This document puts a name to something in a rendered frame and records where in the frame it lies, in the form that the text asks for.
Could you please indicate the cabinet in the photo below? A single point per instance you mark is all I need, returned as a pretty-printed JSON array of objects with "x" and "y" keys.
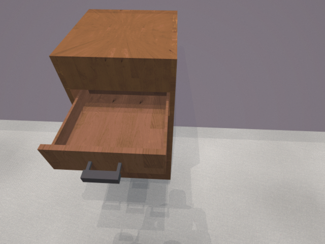
[{"x": 122, "y": 50}]

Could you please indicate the drawer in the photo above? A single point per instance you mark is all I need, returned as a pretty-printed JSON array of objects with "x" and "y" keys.
[{"x": 109, "y": 127}]

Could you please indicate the handle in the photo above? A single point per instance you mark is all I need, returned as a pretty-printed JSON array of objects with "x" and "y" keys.
[{"x": 99, "y": 176}]

